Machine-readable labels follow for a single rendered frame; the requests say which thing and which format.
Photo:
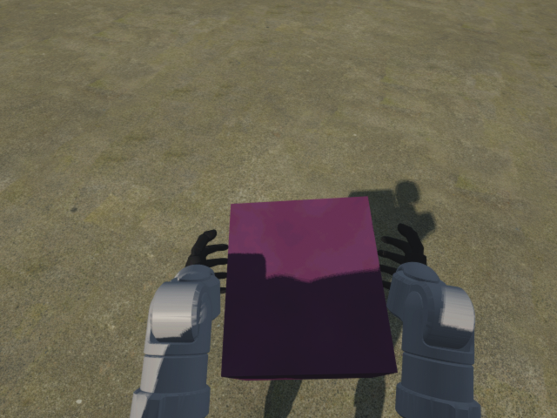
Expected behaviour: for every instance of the robot left forearm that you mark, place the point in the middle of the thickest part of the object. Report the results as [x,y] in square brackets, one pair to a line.
[178,338]

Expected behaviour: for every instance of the left robot hand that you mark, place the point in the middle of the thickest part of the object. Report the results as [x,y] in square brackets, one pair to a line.
[200,251]

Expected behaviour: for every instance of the robot right forearm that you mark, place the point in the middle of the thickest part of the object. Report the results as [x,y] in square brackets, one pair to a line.
[438,344]

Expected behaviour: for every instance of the carton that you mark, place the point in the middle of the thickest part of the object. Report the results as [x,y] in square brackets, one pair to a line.
[304,295]

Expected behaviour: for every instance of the right robot hand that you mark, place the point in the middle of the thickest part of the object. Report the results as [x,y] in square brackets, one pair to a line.
[413,249]

